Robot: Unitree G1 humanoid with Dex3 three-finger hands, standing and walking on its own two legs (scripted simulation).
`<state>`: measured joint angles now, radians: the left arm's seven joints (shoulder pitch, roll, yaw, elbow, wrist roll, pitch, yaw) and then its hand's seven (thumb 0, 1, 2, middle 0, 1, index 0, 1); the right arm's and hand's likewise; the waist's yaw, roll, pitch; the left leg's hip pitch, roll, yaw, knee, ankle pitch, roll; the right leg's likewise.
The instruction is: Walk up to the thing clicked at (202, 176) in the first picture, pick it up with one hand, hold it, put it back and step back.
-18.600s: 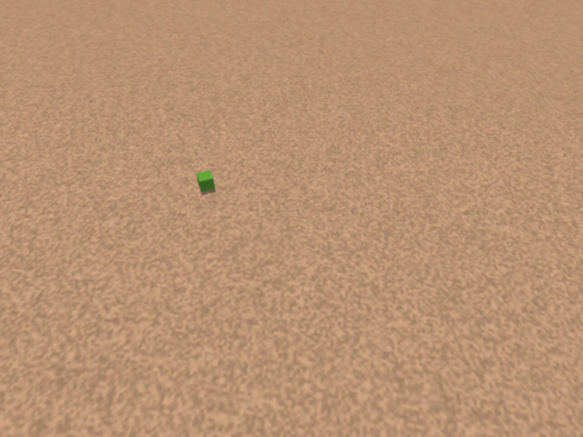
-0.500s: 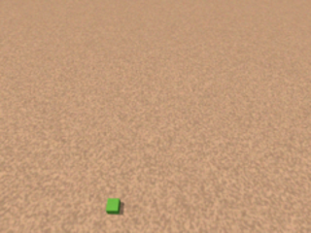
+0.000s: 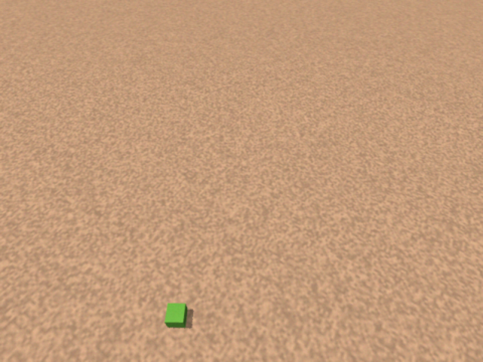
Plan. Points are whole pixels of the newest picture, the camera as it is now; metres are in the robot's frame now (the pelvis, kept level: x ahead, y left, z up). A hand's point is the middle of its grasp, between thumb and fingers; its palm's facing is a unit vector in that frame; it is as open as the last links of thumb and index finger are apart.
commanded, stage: rise first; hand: left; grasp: from above
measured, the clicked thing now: (176, 315) +0.41 +0.24 -0.75
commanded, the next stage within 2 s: none
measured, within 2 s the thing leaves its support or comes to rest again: neither
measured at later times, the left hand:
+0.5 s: hand out of the picture +0.13 +0.26 -0.21, palm faces -0.13 -0.90 -0.42, open 13.3 cm
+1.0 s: hand out of the picture +0.16 +0.28 -0.34, palm faces -0.38 -0.67 -0.63, open 13.8 cm
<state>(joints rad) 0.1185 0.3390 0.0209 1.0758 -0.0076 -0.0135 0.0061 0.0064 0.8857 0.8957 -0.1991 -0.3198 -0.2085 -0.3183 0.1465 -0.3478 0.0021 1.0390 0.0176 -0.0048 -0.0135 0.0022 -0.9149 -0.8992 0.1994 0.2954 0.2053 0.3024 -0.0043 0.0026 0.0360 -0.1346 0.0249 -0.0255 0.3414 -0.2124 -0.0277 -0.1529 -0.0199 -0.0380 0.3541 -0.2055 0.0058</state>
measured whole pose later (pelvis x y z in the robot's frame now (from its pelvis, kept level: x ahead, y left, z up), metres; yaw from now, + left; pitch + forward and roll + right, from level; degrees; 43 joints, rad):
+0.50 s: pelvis -0.02 +0.02 -0.07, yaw -1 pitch +14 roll -1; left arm 0.15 0.29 0.13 0.67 0.22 0.16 0.02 0.00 -0.37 0.90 -0.16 -0.96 -0.17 -0.96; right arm 0.24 -0.24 -0.04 0.62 0.01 -0.07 -0.01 0.01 -0.91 -0.90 0.20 0.30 0.21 0.30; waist -0.03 -0.01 -0.09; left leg -0.74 0.02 -0.02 0.98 -0.48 -0.01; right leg -0.74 -0.03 -0.01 0.94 -0.44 0.03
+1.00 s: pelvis -0.05 +0.02 -0.19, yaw -1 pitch +28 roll -2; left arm 0.02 0.37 0.08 0.58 0.52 0.09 0.07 0.00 -0.49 0.91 -0.15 -1.00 -0.16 -1.00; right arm 0.12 -0.27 -0.04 0.56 0.00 -0.19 0.02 0.00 -0.91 -0.90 0.20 0.30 0.21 0.30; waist -0.03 0.00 -0.19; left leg -1.40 0.00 -0.04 1.57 -0.67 -0.01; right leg -1.39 -0.04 -0.02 1.53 -0.63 0.03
